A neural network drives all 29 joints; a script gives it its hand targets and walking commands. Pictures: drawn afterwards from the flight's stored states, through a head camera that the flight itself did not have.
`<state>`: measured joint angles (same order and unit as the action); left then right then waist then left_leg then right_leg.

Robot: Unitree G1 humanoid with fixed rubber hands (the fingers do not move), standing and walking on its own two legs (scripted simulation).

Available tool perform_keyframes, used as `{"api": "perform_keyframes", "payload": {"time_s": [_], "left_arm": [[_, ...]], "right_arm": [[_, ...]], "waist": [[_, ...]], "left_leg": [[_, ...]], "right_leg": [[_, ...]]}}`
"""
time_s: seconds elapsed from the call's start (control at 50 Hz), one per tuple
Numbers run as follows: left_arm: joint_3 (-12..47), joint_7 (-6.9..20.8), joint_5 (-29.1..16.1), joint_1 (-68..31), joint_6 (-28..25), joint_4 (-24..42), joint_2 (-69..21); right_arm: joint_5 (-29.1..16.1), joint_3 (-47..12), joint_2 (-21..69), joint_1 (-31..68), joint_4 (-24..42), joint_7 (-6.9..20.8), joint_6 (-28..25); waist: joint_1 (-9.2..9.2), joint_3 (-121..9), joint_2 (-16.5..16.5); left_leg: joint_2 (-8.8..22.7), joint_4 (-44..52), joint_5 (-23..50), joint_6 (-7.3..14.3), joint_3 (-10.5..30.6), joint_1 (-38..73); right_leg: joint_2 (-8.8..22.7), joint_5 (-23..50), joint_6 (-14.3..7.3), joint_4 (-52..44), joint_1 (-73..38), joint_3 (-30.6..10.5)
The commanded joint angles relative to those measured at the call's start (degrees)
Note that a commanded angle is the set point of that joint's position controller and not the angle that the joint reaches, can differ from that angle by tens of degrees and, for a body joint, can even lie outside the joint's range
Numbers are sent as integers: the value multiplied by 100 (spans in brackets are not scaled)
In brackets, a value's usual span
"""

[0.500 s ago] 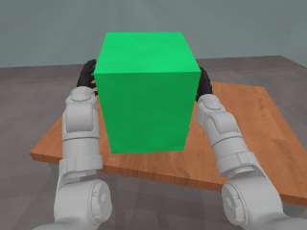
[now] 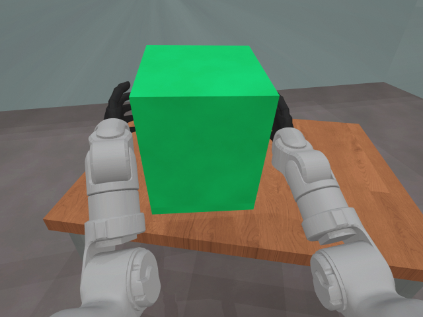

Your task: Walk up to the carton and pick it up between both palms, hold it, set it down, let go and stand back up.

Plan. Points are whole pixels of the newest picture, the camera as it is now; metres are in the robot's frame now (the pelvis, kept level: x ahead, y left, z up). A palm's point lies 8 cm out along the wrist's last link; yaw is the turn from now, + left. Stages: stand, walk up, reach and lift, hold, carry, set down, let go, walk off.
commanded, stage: hold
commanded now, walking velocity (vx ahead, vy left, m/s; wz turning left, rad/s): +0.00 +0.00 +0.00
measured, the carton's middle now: (201, 129) +0.40 +0.00 +0.23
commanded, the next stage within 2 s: none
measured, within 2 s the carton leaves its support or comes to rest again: neither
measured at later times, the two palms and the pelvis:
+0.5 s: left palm (121, 114) +0.36 +0.14 +0.29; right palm (288, 121) +0.35 -0.15 +0.26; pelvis -0.01 -0.02 +0.00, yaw +2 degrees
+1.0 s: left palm (115, 116) +0.37 +0.15 +0.28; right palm (282, 120) +0.36 -0.14 +0.27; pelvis +0.01 -0.01 +0.00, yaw +2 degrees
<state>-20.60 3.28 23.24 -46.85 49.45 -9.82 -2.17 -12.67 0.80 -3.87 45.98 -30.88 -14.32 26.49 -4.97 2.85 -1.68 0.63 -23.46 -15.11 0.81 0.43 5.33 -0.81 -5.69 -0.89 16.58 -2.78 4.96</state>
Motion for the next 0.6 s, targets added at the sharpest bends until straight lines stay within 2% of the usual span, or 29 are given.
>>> {"api": "perform_keyframes", "payload": {"time_s": [0.0, 0.08, 0.18, 0.26, 0.4, 0.46, 0.52, 0.58], "left_arm": [[1985, 946, -879, -3861, -331, -279, -2585], [1867, 1063, -938, -3969, -379, -625, -2552], [1776, 1189, -1012, -4160, -440, -836, -2454], [1652, 1200, -994, -4375, -513, -882, -2350], [1376, 1128, -806, -4419, -532, -781, -2113], [1269, 1144, -736, -4337, -490, -837, -2022], [1267, 1185, -758, -4268, -465, -873, -1988], [1353, 1232, -856, -4243, -470, -872, -2015]], "right_arm": [[-425, -1353, 3303, 5522, 1667, 880, -353], [-161, -894, 3134, 5419, 1255, 860, -333], [-5, -590, 3001, 5428, 1003, 825, -288], [-18, -613, 3114, 5608, 1012, 813, -288], [-267, -1098, 3463, 5842, 1299, 768, -276], [-319, -1205, 3510, 5866, 1394, 741, -247], [-325, -1212, 3492, 5848, 1494, 703, -228], [-307, -1162, 3454, 5805, 1582, 658, -212]], "waist": [[25, -1974, 234], [-202, -1873, 363], [-351, -1917, 480], [-294, -2068, 482], [59, -2425, 298], [144, -2410, 168], [108, -2420, 72], [-18, -2452, 16]], "left_leg": [[-177, 964, 649, -60, -53, -1826], [-143, 1124, -1, -73, -54, -2152], [-173, 1130, -254, -83, -53, -2355], [-266, 1039, -78, -49, -95, -2308], [-468, 828, 582, 39, -204, -1937], [-486, 828, 625, 68, -225, -1870], [-483, 836, 632, 64, -236, -1809], [-464, 829, 646, 33, -233, -1749]], "right_leg": [[-296, 283, 212, 96, -1626, -57], [-230, 77, 219, 126, -1697, -94], [-160, -26, 231, 136, -1788, -161], [-105, -59, 271, 88, -1755, -174], [-32, -22, 371, -59, -1672, -206], [-29, -96, 401, -108, -1643, -207], [-35, -99, 416, -145, -1641, -199], [-46, 4, 419, -154, -1643, -197]]}}
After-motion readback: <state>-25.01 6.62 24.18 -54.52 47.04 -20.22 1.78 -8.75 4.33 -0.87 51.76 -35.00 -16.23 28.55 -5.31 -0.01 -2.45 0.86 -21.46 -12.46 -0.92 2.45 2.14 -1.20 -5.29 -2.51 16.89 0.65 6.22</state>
